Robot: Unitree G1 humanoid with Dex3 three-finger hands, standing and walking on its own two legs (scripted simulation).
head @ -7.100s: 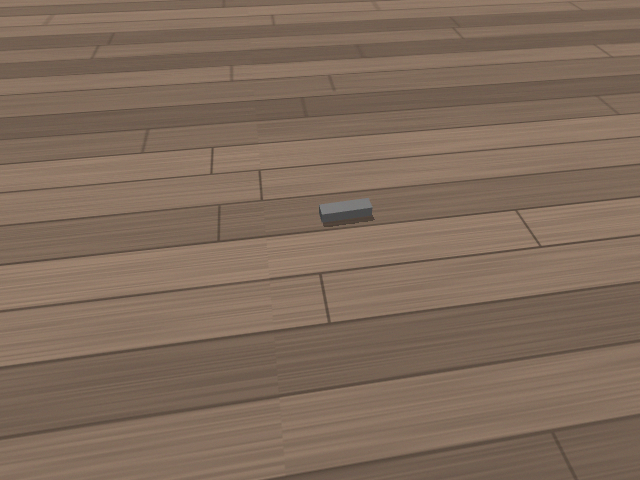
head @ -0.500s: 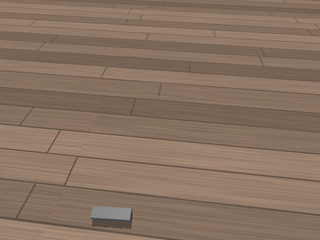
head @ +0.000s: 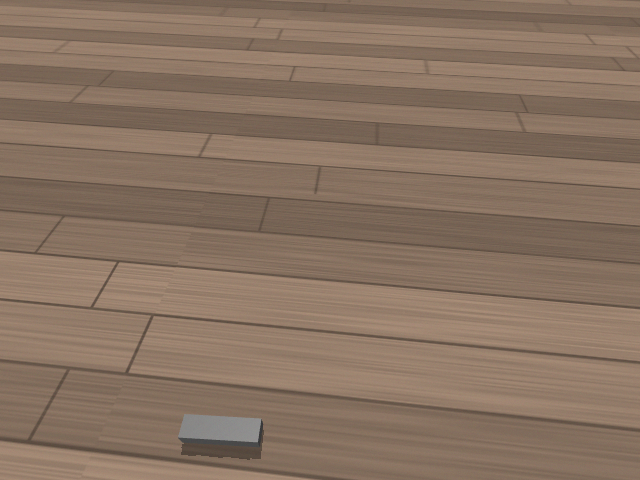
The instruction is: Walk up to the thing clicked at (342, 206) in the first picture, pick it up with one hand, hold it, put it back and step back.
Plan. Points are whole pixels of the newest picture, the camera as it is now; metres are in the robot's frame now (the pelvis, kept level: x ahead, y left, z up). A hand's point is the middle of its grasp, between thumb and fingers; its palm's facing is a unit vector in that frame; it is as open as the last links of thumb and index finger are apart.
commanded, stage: stand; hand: left
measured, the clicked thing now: (221, 430) +0.41 +0.30 -0.76
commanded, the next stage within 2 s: walk up in 0.94 s
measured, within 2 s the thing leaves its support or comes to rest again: neither
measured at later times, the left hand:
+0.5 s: hand out of the picture +0.08 +0.25 -0.15, palm faces -0.03 -0.94 -0.35, open 7.4 cm
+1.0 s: hand out of the picture +0.08 +0.26 -0.15, palm faces -0.01 -0.93 -0.37, open 7.4 cm
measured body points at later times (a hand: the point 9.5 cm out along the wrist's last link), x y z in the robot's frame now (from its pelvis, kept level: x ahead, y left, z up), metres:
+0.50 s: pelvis +0.00 +0.00 +0.00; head +0.01 +0.00 +0.45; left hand +0.08 +0.30 -0.13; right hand +0.08 -0.30 -0.14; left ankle -0.01 +0.13 -0.75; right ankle -0.01 -0.11 -0.75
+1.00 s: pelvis +0.00 +0.00 +0.00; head +0.01 -0.01 +0.45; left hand +0.08 +0.31 -0.13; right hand +0.08 -0.30 -0.14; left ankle -0.01 +0.13 -0.75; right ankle -0.01 -0.11 -0.75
